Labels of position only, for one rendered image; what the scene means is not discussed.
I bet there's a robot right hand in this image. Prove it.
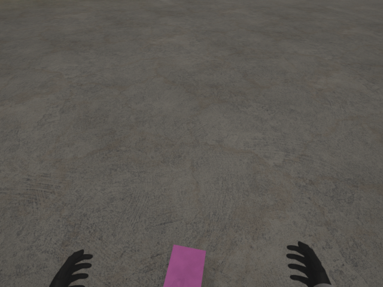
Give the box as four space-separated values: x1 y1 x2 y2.
286 241 332 287

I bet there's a robot left hand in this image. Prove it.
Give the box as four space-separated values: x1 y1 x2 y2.
49 249 93 287

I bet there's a carton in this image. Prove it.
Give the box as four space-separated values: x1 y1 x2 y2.
163 245 206 287

